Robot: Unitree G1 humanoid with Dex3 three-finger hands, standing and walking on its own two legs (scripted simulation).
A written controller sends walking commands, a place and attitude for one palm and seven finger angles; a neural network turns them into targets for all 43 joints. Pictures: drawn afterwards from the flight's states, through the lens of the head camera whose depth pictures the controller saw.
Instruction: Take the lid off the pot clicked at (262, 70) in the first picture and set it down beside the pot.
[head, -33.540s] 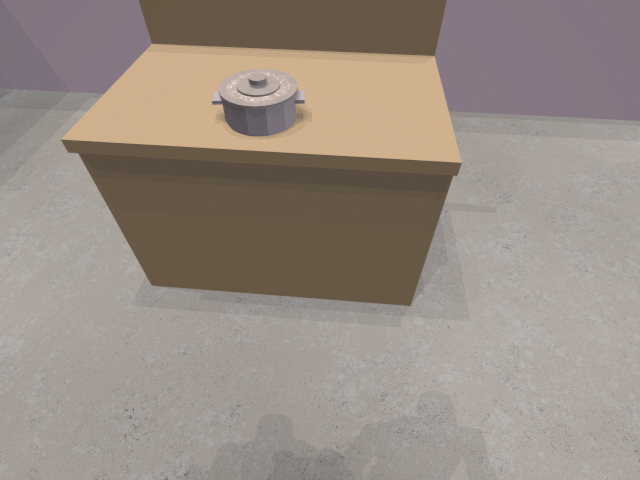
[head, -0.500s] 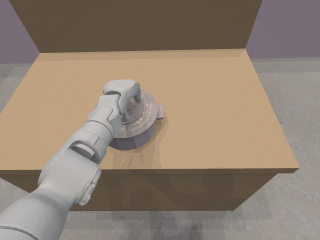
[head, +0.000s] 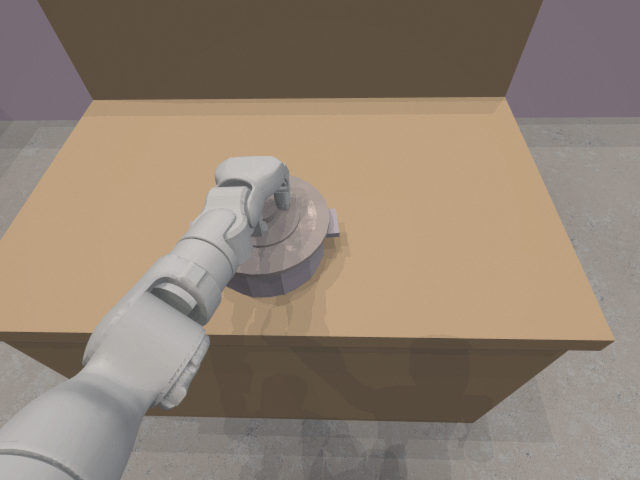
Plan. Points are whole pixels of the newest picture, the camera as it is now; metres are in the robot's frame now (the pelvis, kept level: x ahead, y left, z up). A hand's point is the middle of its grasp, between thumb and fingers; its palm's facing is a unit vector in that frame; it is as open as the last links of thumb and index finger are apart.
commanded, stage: close the fingers and squeeze the knob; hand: left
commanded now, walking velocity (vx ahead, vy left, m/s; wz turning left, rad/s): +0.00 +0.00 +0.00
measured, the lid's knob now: (261, 210) +0.49 +0.06 +0.03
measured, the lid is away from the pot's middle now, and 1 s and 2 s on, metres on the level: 0.01 0.01 0.01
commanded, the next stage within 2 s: lift the lid straight up in 0.68 s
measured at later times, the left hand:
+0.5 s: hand (256, 213) +0.46 +0.06 +0.06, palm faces -0.35 +0.00 -0.94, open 7.2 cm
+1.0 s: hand (257, 212) +0.46 +0.06 +0.06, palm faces -0.36 -0.01 -0.93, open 7.1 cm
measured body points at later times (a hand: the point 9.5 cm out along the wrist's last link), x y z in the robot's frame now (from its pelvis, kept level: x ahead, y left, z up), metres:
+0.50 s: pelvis +0.00 +0.01 +0.00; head +0.05 -0.01 +0.45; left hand +0.47 +0.06 +0.11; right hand +0.04 -0.25 -0.14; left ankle +0.04 +0.06 -0.73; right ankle -0.05 -0.09 -0.73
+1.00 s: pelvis +0.00 +0.00 +0.00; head +0.05 -0.02 +0.45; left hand +0.47 +0.06 +0.12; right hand +0.04 -0.26 -0.14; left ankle +0.04 +0.06 -0.73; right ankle -0.05 -0.09 -0.73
